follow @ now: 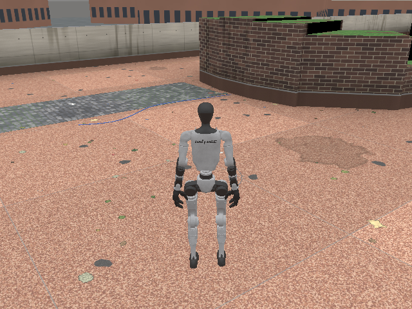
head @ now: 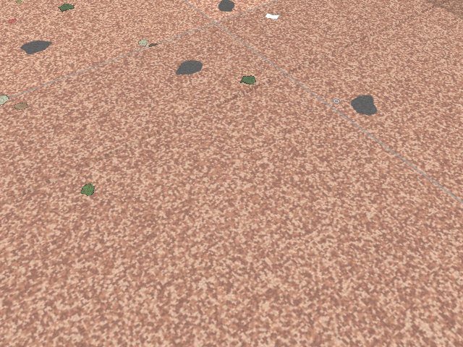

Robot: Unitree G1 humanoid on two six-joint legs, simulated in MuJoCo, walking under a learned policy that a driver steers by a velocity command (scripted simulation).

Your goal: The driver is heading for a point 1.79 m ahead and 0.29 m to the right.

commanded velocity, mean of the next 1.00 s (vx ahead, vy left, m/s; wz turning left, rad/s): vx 0.18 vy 0.00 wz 0.00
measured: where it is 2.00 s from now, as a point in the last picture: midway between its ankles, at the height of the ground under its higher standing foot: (248, 270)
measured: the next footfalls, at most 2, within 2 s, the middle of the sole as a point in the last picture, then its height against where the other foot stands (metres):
left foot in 1.16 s outside the picture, level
right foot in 1.70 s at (282, 273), level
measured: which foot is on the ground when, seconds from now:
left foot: down 0.00-0.70, up 0.72-1.00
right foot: down 0.00-1.00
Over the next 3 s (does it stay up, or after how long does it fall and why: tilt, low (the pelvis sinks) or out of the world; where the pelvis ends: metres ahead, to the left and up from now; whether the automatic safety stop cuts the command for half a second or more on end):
stays up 1.24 -0.15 -0.01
